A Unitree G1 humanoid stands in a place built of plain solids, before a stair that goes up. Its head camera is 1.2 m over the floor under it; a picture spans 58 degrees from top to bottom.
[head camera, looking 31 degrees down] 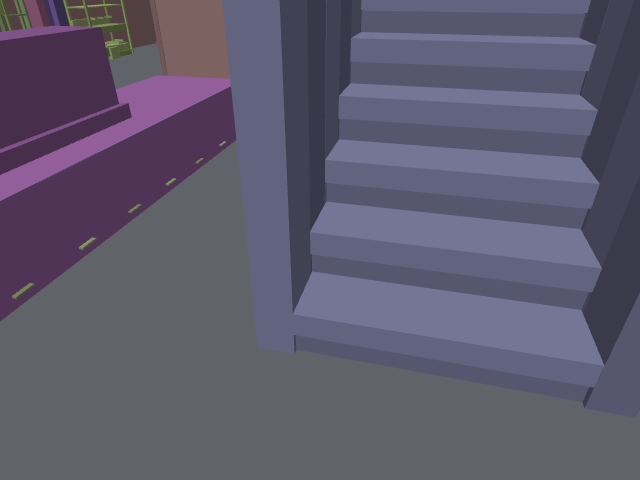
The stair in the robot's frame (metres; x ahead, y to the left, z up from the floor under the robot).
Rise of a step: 0.20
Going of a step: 0.24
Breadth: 1.03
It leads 14 degrees to the right of straight ahead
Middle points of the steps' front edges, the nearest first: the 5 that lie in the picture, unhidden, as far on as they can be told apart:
1.05 -0.38 0.20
1.28 -0.44 0.39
1.52 -0.50 0.59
1.75 -0.56 0.78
1.99 -0.62 0.98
